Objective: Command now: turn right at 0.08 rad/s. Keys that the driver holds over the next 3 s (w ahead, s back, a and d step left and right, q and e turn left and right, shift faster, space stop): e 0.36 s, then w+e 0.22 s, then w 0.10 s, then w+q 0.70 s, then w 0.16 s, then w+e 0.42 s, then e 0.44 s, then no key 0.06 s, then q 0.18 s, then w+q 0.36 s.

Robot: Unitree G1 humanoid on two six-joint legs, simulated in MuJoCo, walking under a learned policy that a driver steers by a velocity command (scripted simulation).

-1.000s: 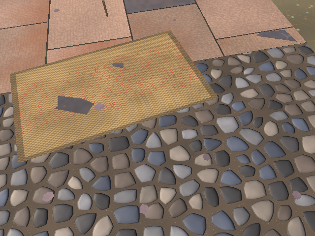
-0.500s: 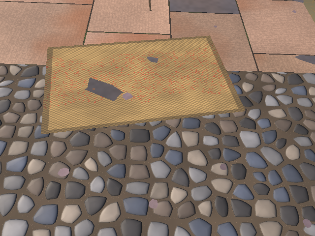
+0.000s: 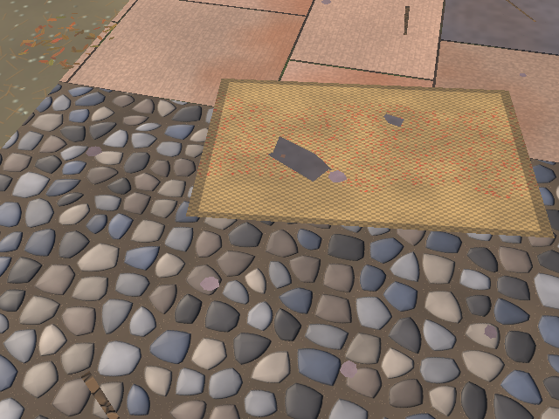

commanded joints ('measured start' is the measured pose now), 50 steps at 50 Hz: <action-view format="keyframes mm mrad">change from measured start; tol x32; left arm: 1 21 122 19 -43 -1 -26 -17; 50 145 191 14 -85 -5 -100 -9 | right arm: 1 78 -161 -39 -57 -15 -21 -11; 42 -255 -106 -15 -71 31 -150 52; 50 263 -229 -61 32 39 -140 52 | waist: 1 -37 -83 -112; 16 8 116 -84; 19 30 -372 -118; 50 -135 192 -268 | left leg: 1 313 86 -81 -224 364 69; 15 91 288 -47 -111 479 230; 19 -415 -51 62 584 -417 -2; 23 -528 43 -47 573 -77 41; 43 -356 13 45 -40 162 90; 47 111 -69 94 -115 215 189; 50 669 313 -730 -307 -134 417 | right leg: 1 -76 -124 183 -58 151 -71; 11 -256 -25 40 423 -339 8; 16 -22 24 -53 141 -39 -13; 19 220 -357 684 -185 405 -343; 23 186 -236 566 -270 -374 -230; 42 287 -226 347 -289 60 -214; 47 230 -147 164 45 709 -129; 50 -510 57 177 777 -267 14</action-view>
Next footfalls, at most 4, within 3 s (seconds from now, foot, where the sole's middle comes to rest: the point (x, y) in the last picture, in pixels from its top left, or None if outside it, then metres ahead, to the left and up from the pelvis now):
0.02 left None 0.03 0.14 -0.77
0.34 right None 0.03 -0.11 -0.77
0.96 left None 0.33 0.03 -0.77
1.42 right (392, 374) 0.60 -0.21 -0.77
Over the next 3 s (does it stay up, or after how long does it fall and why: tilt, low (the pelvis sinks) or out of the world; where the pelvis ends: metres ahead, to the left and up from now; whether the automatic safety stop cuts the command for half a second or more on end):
stays up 0.96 -0.13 0.00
